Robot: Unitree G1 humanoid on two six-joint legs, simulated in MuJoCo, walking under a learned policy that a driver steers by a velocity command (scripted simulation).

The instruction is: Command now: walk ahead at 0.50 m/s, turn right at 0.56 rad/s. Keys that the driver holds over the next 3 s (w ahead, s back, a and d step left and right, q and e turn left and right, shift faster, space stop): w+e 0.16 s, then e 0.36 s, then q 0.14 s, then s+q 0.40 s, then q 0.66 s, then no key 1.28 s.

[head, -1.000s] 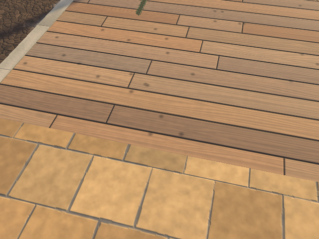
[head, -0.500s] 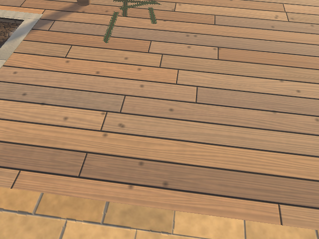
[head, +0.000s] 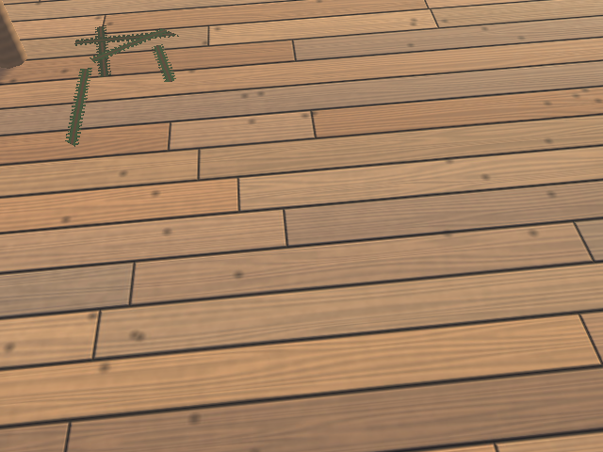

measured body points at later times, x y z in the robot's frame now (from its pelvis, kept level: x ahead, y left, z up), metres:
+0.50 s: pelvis +0.22 +0.05 +0.00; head +0.26 +0.06 +0.44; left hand +0.39 +0.30 -0.14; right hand +0.25 -0.23 -0.11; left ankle +0.30 +0.13 -0.74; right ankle +0.18 -0.06 -0.66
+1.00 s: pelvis +0.19 +0.04 -0.01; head +0.22 +0.02 +0.44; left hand +0.41 +0.24 -0.12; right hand +0.19 -0.25 -0.14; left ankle +0.17 +0.14 -0.70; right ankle +0.23 -0.09 -0.74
